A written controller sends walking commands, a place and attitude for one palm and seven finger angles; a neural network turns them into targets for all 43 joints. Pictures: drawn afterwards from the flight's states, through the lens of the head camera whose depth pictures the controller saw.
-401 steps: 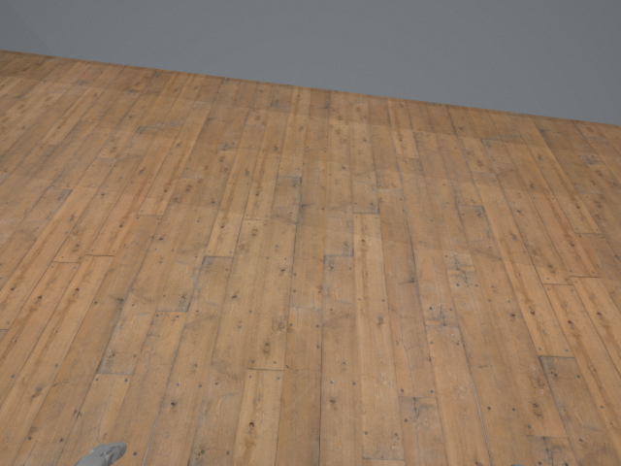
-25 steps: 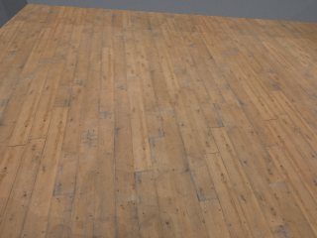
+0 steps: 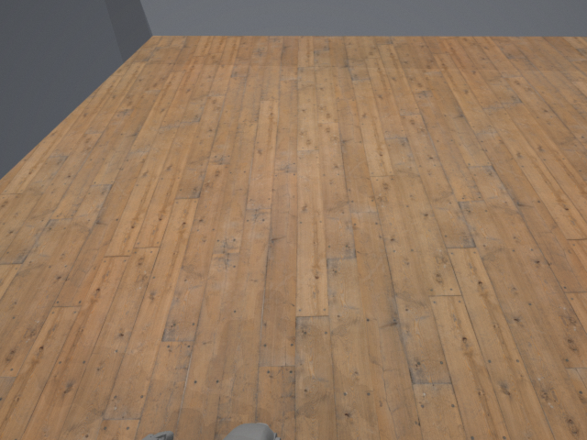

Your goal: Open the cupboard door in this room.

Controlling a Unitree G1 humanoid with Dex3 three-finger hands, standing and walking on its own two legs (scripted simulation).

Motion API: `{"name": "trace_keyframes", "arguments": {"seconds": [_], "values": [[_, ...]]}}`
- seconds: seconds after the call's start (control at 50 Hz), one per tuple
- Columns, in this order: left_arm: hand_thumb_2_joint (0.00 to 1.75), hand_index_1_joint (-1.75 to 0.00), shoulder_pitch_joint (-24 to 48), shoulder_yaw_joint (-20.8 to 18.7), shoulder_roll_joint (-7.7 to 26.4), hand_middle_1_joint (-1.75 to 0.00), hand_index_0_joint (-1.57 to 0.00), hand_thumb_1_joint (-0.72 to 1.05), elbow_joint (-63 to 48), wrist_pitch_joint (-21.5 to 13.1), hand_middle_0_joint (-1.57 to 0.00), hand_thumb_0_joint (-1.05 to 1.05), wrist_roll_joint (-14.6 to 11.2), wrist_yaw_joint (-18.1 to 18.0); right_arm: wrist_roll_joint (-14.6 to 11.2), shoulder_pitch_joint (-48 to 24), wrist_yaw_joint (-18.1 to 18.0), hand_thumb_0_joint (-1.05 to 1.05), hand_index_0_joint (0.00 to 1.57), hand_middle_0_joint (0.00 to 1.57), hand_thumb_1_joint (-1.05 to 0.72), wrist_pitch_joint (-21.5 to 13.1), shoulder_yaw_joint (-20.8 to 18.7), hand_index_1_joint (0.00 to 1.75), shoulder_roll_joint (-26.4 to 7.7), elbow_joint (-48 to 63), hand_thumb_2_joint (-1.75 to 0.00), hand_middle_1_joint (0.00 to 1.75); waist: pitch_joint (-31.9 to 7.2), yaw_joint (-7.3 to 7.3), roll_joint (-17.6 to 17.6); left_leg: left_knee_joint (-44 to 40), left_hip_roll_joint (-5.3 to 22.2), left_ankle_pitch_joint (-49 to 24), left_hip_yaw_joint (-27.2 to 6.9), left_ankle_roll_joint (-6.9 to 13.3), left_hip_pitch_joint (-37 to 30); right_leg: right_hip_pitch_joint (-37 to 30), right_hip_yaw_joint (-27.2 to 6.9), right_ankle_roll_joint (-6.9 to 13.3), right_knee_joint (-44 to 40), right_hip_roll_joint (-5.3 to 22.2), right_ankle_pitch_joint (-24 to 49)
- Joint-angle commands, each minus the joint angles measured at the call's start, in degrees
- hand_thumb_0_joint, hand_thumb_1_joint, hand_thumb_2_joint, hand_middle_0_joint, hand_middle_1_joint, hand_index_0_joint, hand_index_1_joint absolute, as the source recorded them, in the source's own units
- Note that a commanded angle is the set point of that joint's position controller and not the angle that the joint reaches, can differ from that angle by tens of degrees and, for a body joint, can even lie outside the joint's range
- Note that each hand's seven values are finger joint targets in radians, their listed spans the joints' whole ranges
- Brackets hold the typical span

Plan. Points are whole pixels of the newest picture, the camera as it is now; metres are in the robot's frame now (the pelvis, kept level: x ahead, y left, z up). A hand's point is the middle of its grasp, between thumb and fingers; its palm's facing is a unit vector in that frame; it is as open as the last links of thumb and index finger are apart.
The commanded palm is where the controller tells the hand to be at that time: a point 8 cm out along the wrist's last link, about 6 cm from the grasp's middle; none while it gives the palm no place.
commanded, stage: turn or walk to find it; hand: left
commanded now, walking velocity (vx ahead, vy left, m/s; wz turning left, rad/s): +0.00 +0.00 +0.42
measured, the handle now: out of the picture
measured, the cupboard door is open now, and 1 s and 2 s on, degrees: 0 0 0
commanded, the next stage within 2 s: stand and wait in 1.80 s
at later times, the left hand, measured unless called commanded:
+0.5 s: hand out of the picture -0.05 +0.26 -0.17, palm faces +0.27 -0.93 -0.25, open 7.4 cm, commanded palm none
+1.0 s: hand out of the picture -0.08 +0.18 -0.15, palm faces +0.45 -0.85 -0.26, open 7.4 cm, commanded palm none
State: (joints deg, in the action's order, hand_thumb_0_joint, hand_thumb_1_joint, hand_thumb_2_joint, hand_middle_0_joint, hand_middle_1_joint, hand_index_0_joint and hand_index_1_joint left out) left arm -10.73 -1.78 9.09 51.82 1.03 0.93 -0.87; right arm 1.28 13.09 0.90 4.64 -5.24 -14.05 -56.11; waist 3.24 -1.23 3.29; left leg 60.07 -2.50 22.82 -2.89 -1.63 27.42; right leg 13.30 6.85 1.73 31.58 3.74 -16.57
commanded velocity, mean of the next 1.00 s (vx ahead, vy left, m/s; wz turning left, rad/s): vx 0.00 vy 0.00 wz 0.42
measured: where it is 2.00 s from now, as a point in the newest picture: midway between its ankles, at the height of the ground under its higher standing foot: outside the picture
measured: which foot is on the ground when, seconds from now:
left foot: up 0.00-0.32, down 0.34-0.74, up 0.76-1.00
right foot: down 0.00-0.34, up 0.36-0.70, down 0.72-1.00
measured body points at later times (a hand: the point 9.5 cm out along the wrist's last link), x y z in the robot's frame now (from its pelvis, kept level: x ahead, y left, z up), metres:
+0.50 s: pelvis -0.04 +0.04 +0.00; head -0.02 +0.06 +0.45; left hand -0.07 +0.31 -0.15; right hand +0.10 -0.19 -0.14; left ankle -0.06 +0.15 -0.74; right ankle -0.02 -0.09 -0.68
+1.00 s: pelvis -0.06 -0.01 +0.00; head -0.02 -0.03 +0.45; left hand -0.11 +0.23 -0.13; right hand +0.09 -0.23 -0.16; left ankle -0.15 +0.12 -0.65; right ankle -0.01 -0.09 -0.74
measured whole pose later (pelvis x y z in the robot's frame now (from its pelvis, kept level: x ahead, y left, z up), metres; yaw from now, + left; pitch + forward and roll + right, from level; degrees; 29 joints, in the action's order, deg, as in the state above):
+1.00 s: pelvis -0.06 -0.01 +0.00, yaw +26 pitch -1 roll +2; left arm -13.3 -1.6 8.8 53.7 0.8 1.2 -1.1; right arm 1.3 12.9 1.1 5.0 -5.1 -14.7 -57.2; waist 3.9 -0.6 1.8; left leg 64.0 1.3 21.2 -1.4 -3.9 26.2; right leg 12.0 11.1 2.1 28.7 5.4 -15.4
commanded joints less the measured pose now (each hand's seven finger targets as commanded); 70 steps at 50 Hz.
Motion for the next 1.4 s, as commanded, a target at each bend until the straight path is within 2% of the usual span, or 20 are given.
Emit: {"name": "trace_keyframes", "arguments": {"seconds": [0.0, 0.18, 0.28, 0.32, 0.34, 0.44, 0.58, 0.66, 0.68, 0.72, 0.76, 0.8, 0.88, 1.06, 1.14, 1.16, 1.2, 1.24, 1.3, 1.38], "values": [[0.90, -0.30, 1.5, -2.5, 10.4, -0.30, -0.20, 0.90, -4.2, -1.7, -0.20, 0.00, 0.2, -1.2, 0.2, 1.5, 0.3, 0.00, 0.20, 0.20, -0.90, -1.1, -0.8, 0.30, -3.8, 2.9, -0.90, 0.30, 0.1, 0.11, -13.2, 10.2, 3.8, -3.7, 0.4, -1.6, 3.5, 1.1, -8.3, 3.4, -16.8, 13.6, 4.4], [0.90, -0.30, -6.4, -3.8, 14.5, -0.30, -0.20, 0.90, 0.3, -1.2, -0.20, 0.00, 1.0, -1.1, -0.7, -4.6, -0.1, 0.00, 0.20, 0.20, -0.90, -2.0, 0.8, 0.30, -1.8, 3.7, -0.90, 0.30, -3.2, 4.52, -15.2, -12.4, 4.4, 5.1, 5.9, -1.9, -2.4, -8.0, -6.1, 6.5, -11.1, 17.6, 20.8], [0.90, -0.30, -3.9, -3.9, 13.9, -0.30, -0.20, 0.90, 0.7, -0.2, -0.20, 0.00, 0.2, -0.8, -0.8, 2.3, -0.4, 0.00, 0.20, 0.20, -0.90, -3.4, 0.8, 0.30, -3.2, 2.3, -0.90, 0.30, -6.7, 0.16, -10.2, -36.2, 4.4, -10.0, 7.5, 0.0, -19.1, -0.4, -0.1, 0.6, 0.1, 15.0, 16.5], [0.90, -0.30, -2.3, -2.4, 7.8, -0.30, -0.20, 0.90, -2.8, 0.6, -0.20, 0.00, -0.2, -0.2, -0.1, 4.9, -0.7, 0.00, 0.20, 0.20, -0.90, -3.9, -1.2, 0.30, -12.9, 2.7, -0.90, 0.30, -5.1, -1.60, 14.5, -43.5, 25.2, -31.1, -18.0, 9.9, -25.4, 19.8, 2.9, -6.1, 20.7, 3.7, -18.6], [0.90, -0.30, 0.9, -2.3, 9.0, -0.30, -0.20, 0.90, -3.5, 1.1, -0.20, 0.00, 0.2, -0.3, 0.0, 5.8, -1.1, 0.00, 0.20, 0.20, -0.90, -3.7, -1.2, 0.30, -13.2, 2.2, -0.90, 0.30, -5.2, -2.94, 9.6, -43.4, 26.3, -27.3, -17.9, 13.0, -21.0, 18.4, -1.8, -5.3, 27.2, 3.6, -18.6], [0.90, -0.30, -0.8, -2.5, 8.9, -0.30, -0.20, 0.90, 0.0, 1.0, -0.20, 0.00, -0.1, 0.4, -0.1, -3.0, -2.1, 0.00, 0.20, 0.20, -0.90, -4.4, 0.4, 0.30, -8.6, 3.9, -0.90, 0.30, -2.7, 0.86, 5.6, -41.5, 16.2, -30.1, -8.0, 10.4, -18.5, 16.9, -4.6, -6.1, 29.2, 2.4, -7.8], [0.90, -0.30, 0.8, -2.0, 7.7, -0.30, -0.20, 0.90, -1.8, 0.6, -0.20, 0.00, -0.4, -0.1, 0.2, -1.2, -1.7, 0.00, 0.20, 0.20, -0.90, -3.6, -0.4, 0.30, -9.4, 4.3, -0.90, 0.30, -3.8, -0.47, 5.8, -39.8, 15.9, -31.3, -12.7, 11.5, -18.5, 10.3, -4.3, -6.0, 15.2, -0.4, -9.7], [0.90, -0.30, -4.6, -2.2, 8.4, -0.30, -0.20, 0.90, -0.9, -0.2, -0.20, 0.00, -0.5, -0.4, 0.0, -3.4, -1.4, 0.00, 0.20, 0.20, -0.90, -3.2, -0.7, 0.30, -9.1, 5.3, -0.90, 0.30, -5.1, 2.05, 5.1, -35.6, 13.1, -28.8, -13.2, 9.2, -13.3, -0.5, -3.2, -5.4, -0.5, -1.9, -0.7], [0.90, -0.30, -7.0, -2.5, 9.3, -0.30, -0.20, 0.90, -0.4, -0.7, -0.20, 0.00, -0.4, -0.6, -0.4, -3.7, -1.3, 0.00, 0.20, 0.20, -0.90, -3.2, -0.7, 0.30, -7.8, 5.7, -0.90, 0.30, -5.9, 3.35, 2.2, -32.3, 10.9, -22.8, -12.1, 7.0, -8.8, -6.9, -4.3, -5.1, -8.4, -0.1, 4.4], [0.90, -0.30, -8.0, -3.8, 17.3, -0.30, -0.20, 0.90, -1.1, -1.4, -0.20, 0.00, 0.8, -1.0, -0.7, -3.8, -0.8, 0.00, 0.20, 0.20, -0.90, -3.2, 0.1, 0.30, -2.5, 8.2, -0.90, 0.30, -4.6, 4.15, -20.7, -10.4, -1.7, 9.6, 0.3, 0.2, 6.4, -11.8, -25.5, 4.3, -16.0, 22.2, 12.8], [0.90, -0.30, -3.8, -3.6, 14.5, -0.30, -0.20, 0.90, -2.6, -1.2, -0.20, 0.00, 0.1, -1.3, -0.1, -4.1, -0.8, 0.00, 0.20, 0.20, -0.90, -1.7, -1.1, 0.30, -5.7, 6.9, -0.90, 0.30, -1.2, 2.61, -17.2, 5.0, 1.7, 7.2, -3.7, 0.8, 4.2, 0.0, -23.7, 6.4, -18.4, 21.1, 4.9], [0.90, -0.30, 1.2, -2.7, 11.6, -0.30, -0.20, 0.90, -3.8, -1.4, -0.20, 0.00, 0.2, -1.1, 0.1, -1.9, 0.1, 0.00, 0.20, 0.20, -0.90, -1.2, -0.9, 0.30, -4.6, 4.3, -0.90, 0.30, 1.2, 0.02, -9.8, 10.4, 3.0, -0.5, -1.7, -0.2, 3.7, 2.0, -13.2, 4.3, -16.5, 15.2, 4.8], [0.90, -0.30, -1.3, -2.4, 10.7, -0.30, -0.20, 0.90, -3.1, -1.8, -0.20, 0.00, 0.2, -1.2, 0.1, -0.6, 0.3, 0.00, 0.20, 0.20, -0.90, -1.0, -0.6, 0.30, -4.0, 3.0, -0.90, 0.30, -0.5, 1.00, -12.4, 9.6, 3.9, -3.9, 0.3, -2.0, 4.0, -2.0, -8.2, 3.7, -16.1, 13.7, 7.6], [0.90, -0.30, -7.1, -3.6, 14.4, -0.30, -0.20, 0.90, 0.9, -1.2, -0.20, 0.00, 1.0, -1.0, -0.9, -6.5, -0.1, 0.00, 0.20, 0.20, -0.90, -2.1, 1.1, 0.30, -2.3, 4.0, -0.90, 0.30, -3.7, 4.82, -14.5, -13.4, 4.5, 4.9, 6.2, -1.7, -3.1, -8.7, -5.4, 6.6, -10.8, 17.7, 22.2], [0.90, -0.30, -5.0, -3.9, 14.9, -0.30, -0.20, 0.90, 1.4, -0.6, -0.20, 0.00, 0.5, -0.8, -0.9, -1.4, -0.4, 0.00, 0.20, 0.20, -0.90, -3.0, 1.3, 0.30, -2.7, 2.9, -0.90, 0.30, -6.1, 1.64, -13.9, -29.5, 3.6, -4.8, 8.7, -0.5, -13.7, -5.0, -1.1, 2.9, -4.0, 16.4, 21.7], [0.90, -0.30, -4.4, -3.7, 13.8, -0.30, -0.20, 0.90, 1.1, -0.2, -0.20, 0.00, 0.0, -0.6, -0.8, 0.7, -0.3, 0.00, 0.20, 0.20, -0.90, -3.5, 0.9, 0.30, -4.3, 2.5, -0.90, 0.30, -6.9, 0.26, -8.5, -36.7, 5.3, -11.5, 6.7, 0.3, -20.6, 0.2, 1.3, 0.1, 1.5, 14.7, 15.8], [0.90, -0.30, -2.3, -2.2, 8.1, -0.30, -0.20, 0.90, -2.6, 0.6, -0.20, 0.00, -0.1, -0.2, -0.2, 4.1, -0.7, 0.00, 0.20, 0.20, -0.90, -3.7, -1.0, 0.30, -13.8, 2.8, -0.90, 0.30, -5.5, -1.96, 13.9, -43.1, 26.4, -33.4, -17.9, 11.3, -25.3, 19.1, 2.4, -6.0, 22.2, 3.7, -20.2], [0.90, -0.30, 2.7, -2.5, 8.9, -0.30, -0.20, 0.90, -2.2, 1.5, -0.20, 0.00, 0.1, -0.5, 0.0, 2.6, -1.9, 0.00, 0.20, 0.20, -0.90, -3.8, -0.7, 0.30, -11.7, 1.9, -0.90, 0.30, -3.4, -2.07, 10.4, -42.8, 22.9, -29.7, -15.6, 12.2, -20.2, 19.8, -4.7, -5.6, 30.9, 3.6, -15.5], [0.90, -0.30, -0.6, -2.5, 9.2, -0.30, -0.20, 0.90, 0.3, 0.9, -0.20, 0.00, 0.0, 0.3, -0.2, -2.6, -2.1, 0.00, 0.20, 0.20, -0.90, -4.5, 0.5, 0.30, -8.6, 3.5, -0.90, 0.30, -3.6, 0.99, 4.7, -40.8, 17.1, -37.1, -7.7, 10.4, -21.4, 18.4, -5.0, -6.4, 32.4, 3.1, -7.6], [0.90, -0.30, 0.5, -2.3, 8.9, -0.30, -0.20, 0.90, -0.2, 0.8, -0.20, 0.00, -0.2, 0.0, -0.4, 0.0, -2.2, 0.00, 0.20, 0.20, -0.90, -4.7, 0.3, 0.30, -8.4, 3.0, -0.90, 0.30, -5.3, 0.05, 3.7, -39.4, 16.1, -43.6, -7.8, 11.0, -25.1, 17.3, -5.2, -7.2, 28.2, 2.0, -7.3]]}}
